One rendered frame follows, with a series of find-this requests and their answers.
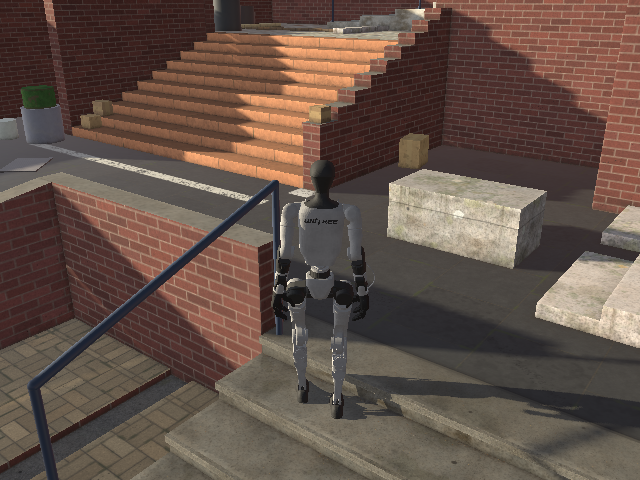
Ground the right robot hand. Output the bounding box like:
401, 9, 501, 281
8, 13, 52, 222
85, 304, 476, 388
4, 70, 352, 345
346, 294, 369, 321

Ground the left robot hand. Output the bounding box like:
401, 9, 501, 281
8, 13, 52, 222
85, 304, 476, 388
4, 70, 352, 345
271, 291, 295, 320

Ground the robot left upper arm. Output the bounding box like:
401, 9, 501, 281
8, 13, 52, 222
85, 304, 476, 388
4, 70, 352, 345
279, 202, 301, 259

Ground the robot right forearm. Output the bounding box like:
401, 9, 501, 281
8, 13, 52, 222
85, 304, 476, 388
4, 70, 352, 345
351, 246, 369, 296

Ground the robot left forearm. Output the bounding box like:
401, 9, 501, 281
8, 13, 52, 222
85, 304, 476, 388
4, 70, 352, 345
273, 245, 291, 294

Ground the robot right upper arm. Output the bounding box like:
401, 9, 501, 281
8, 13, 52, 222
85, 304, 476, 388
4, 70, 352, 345
342, 203, 363, 261

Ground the robot right foot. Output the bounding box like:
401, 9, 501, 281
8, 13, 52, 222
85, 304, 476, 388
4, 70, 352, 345
329, 392, 344, 419

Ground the right robot thigh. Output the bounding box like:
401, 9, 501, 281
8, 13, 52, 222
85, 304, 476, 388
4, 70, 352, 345
330, 280, 354, 354

